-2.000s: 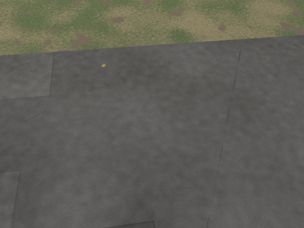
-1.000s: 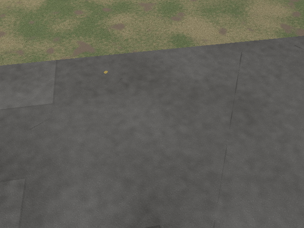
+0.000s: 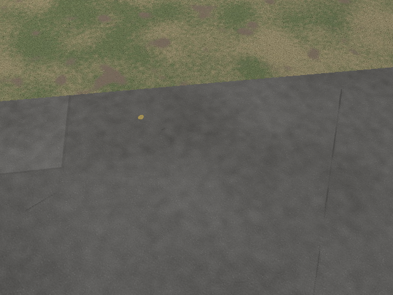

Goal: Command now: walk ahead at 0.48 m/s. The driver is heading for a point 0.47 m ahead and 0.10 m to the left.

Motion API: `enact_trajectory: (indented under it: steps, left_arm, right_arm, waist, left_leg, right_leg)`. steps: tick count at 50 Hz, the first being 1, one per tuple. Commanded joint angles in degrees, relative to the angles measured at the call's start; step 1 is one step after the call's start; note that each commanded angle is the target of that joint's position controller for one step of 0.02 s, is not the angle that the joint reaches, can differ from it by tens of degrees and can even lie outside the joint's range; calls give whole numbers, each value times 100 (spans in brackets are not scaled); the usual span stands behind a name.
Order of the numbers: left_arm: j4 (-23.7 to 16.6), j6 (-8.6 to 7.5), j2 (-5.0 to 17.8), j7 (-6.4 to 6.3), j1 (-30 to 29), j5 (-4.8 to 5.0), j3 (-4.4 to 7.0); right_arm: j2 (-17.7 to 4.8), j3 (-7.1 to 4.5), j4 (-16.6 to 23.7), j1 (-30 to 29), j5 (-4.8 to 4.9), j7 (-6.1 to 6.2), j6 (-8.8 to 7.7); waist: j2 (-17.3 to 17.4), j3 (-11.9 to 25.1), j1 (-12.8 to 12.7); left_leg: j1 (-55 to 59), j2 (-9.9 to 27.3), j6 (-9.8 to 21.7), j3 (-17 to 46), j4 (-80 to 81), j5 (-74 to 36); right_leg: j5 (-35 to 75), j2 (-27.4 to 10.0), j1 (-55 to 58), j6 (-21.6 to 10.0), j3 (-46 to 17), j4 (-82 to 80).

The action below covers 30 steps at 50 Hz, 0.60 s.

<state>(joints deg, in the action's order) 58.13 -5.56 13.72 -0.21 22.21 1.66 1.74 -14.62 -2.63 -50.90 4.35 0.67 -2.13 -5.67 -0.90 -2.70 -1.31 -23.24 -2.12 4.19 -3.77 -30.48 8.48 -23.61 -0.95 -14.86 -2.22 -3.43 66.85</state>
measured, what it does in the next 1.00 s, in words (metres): walks ahead: right foot, then left foot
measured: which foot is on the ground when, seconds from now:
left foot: down 0.00-0.44, up 0.46-0.80, down 0.82-1.00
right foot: up 0.00-0.42, down 0.44-1.00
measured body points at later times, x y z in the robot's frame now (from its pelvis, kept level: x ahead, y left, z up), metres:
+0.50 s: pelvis +0.29 -0.04 +0.00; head +0.34 -0.05 +0.45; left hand +0.48 +0.21 -0.09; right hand +0.27 -0.31 -0.15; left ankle +0.11 +0.08 -0.67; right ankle +0.40 -0.14 -0.73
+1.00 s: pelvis +0.44 -0.01 +0.01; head +0.45 +0.01 +0.46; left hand +0.47 +0.25 -0.14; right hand +0.60 -0.24 -0.11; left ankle +0.47 +0.10 -0.73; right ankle +0.40 -0.14 -0.73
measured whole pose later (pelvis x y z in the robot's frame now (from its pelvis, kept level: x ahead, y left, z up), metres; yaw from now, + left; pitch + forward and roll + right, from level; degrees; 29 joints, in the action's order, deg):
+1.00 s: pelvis +0.44 -0.01 +0.01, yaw +7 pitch +1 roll -1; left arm 58.8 -0.9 13.7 -1.9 10.5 -0.7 1.6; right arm -12.2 -2.3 -52.1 6.5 -0.3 0.5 -0.5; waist -1.0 -0.6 -1.7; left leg -19.5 0.1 1.3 -0.6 -30.2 11.3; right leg -19.1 -2.0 -9.3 1.4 4.0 27.9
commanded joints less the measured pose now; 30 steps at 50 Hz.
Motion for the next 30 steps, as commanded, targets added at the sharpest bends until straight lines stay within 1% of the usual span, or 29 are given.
enact_trajectory:
  steps: [1,2,3,4,6,8,10,12,15,16,17,18,19,20,21,22,23,24,25,26,27,28,29,30]
  left_arm:
    - [-466,-131,642,-76,-148,-18,198]
    - [-441,-48,488,-86,-19,-40,187]
    - [-439,17,369,-94,26,-50,177]
    - [-491,64,355,-103,-65,-64,184]
    - [-707,91,452,-120,-573,-120,214]
    - [-888,60,463,-98,-1084,-155,218]
    - [-1016,8,378,-44,-1529,-145,180]
    - [-1139,-22,311,13,-2006,-113,131]
    - [-1361,-54,344,111,-2582,-75,97]
    - [-1444,-76,375,148,-2720,-69,97]
    - [-1505,-104,433,183,-2773,-65,107]
    - [-1523,-132,524,207,-2706,-62,132]
    - [-1502,-158,626,218,-2553,-61,166]
    - [-1427,-185,768,213,-2187,-61,232]
    - [-1182,-202,1022,175,-1335,-68,370]
    - [-978,-208,1427,112,-218,-168,492]
    - [-807,-135,1899,107,276,-247,612]
    - [-837,-114,1301,113,239,-241,444]
    - [-926,-118,1000,99,-308,-224,337]
    - [-1014,-119,825,104,-795,-227,271]
    - [-997,-118,664,130,-1109,-215,229]
    - [-953,-136,565,140,-1264,-256,197]
    - [-893,-140,520,158,-1357,-290,187]
    - [-828,-151,535,158,-1411,-309,183]
  right_arm:
    - [-451,-78,66,381,-119,-28,-95]
    - [-389,-62,21,365,-128,-49,-101]
    - [-401,-62,-41,455,-105,-48,-112]
    - [-462,-70,-109,575,-91,-27,-125]
    - [-663,-106,-200,814,-94,59,-129]
    - [-744,-118,-259,1064,-83,145,-95]
    - [-785,-114,-283,1250,-55,197,-59]
    - [-855,-122,-360,1537,-11,224,-38]
    - [-844,-126,-522,1997,44,233,50]
    - [-853,-136,-554,2094,52,244,96]
    - [-885,-156,-563,2128,58,261,136]
    - [-933,-182,-550,2107,62,279,171]
    - [-991,-210,-521,2051,63,290,200]
    - [-1041,-227,-469,1927,56,289,224]
    - [-937,-186,-408,1841,19,278,239]
    - [-693,-83,-216,1755,-66,268,226]
    - [105,128,-185,2583,-14,236,122]
    - [-384,21,-300,2459,81,244,39]
    - [-802,-110,-168,2017,187,269,8]
    - [-772,-117,-129,1762,159,313,24]
    - [-685,-149,-118,1622,84,346,76]
    - [-574,-171,-114,1681,53,356,163]
    - [-393,-150,-141,1784,49,354,257]
    - [-222,-120,-148,1851,37,357,333]
  waist:
    - [372,377,121]
    - [493,343,6]
    - [513,277,-47]
    - [500,166,-71]
    - [394,-31,-11]
    - [311,-98,121]
    - [312,-119,256]
    - [287,-155,429]
    - [244,-289,614]
    - [249,-318,617]
    - [282,-306,570]
    - [334,-246,473]
    - [423,-137,355]
    - [524,92,114]
    - [493,648,-303]
    - [183,1588,-733]
    - [-1337,2544,-422]
    - [-1187,2652,-533]
    - [-899,1737,-438]
    - [-478,1290,-243]
    - [-226,899,-72]
    - [-343,762,134]
    - [-387,698,258]
    - [-377,650,358]
  left_leg:
    - [1476,1573,881,2106,2063,234]
    - [1165,1445,873,1846,2204,113]
    - [969,1384,919,1638,2315,-43]
    - [834,1360,964,1469,2419,-180]
    - [875,1368,1033,1307,2558,-392]
    - [1111,1325,970,1155,2576,-634]
    - [1206,1181,825,885,2563,-829]
    - [1370,1151,751,748,2564,-802]
    - [1983,1347,763,911,2312,-856]
    - [2236,1449,759,1007,2160,-945]
    - [2442,1546,732,1111,1993,-1068]
    - [2580,1624,683,1215,1826,-1216]
    - [2638,1660,635,1292,1631,-1513]
    - [2598,1593,564,1275,1222,-2222]
    - [2329,1276,415,1087,297,-2778]
    - [1264,889,208,832,-1330,-1841]
    - [-1001,-94,-272,412,-3476,1138]
    - [-1425,-83,-300,1226,-4261,2566]
    - [-1699,132,-293,1242,-4532,2360]
    - [-1539,380,-342,1052,-4409,2040]
    - [-1341,526,-386,962,-4053,1843]
    - [-930,689,-387,937,-3741,1672]
    - [-583,690,-410,869,-3486,1559]
    - [-361,671,-446,793,-3141,1432]
  right_leg:
    - [786,-719,-1863,-120,-185,439]
    - [866,-776,-1606,-103,-171,262]
    - [881,-806,-1542,-74,-113,104]
    - [978,-840,-1631,-25,-63,-79]
    - [1477,-903,-2113,113,-21,-657]
    - [2176,-889,-2441,194,19,-1456]
    - [2819,-746,-2300,200,155,-2347]
    - [3169,-575,-2110,208,322,-2974]
    - [3017,-448,-2246,192,283,-3492]
    - [2837,-410,-2328,165,237,-3641]
    - [2638,-377,-2313,125,185,-3786]
    - [2449,-333,-2144,83,155,-3919]
    - [2238,-253,-1821,39,192,-3979]
    - [2058,-110,-1189,-45,307,-4064]
    - [2104,-31,51,-216,390,-4116]
    - [2174,-865,1885,-579,-404,-3776]
    - [1880,-2342,4055,-1475,-2856,-4119]
    - [2359,-2374,3893,-1492,-3517,-4601]
    - [3371,-2196,3104,-1261,-2449,-4555]
    - [4408,-1972,2281,-1161,-1618,-4561]
    - [4893,-1737,1545,-1092,-1041,-4705]
    - [4977,-1570,993,-1012,-676,-4885]
    - [5060,-1472,608,-1030,-453,-5043]
    - [5253,-1411,326,-1081,-225,-5150]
